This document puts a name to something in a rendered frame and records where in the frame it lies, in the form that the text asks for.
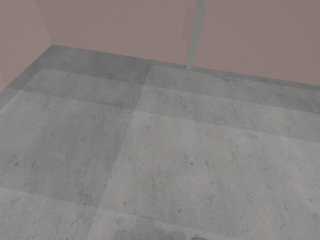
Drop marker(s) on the panel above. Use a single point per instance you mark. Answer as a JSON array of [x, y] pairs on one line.
[[195, 33]]

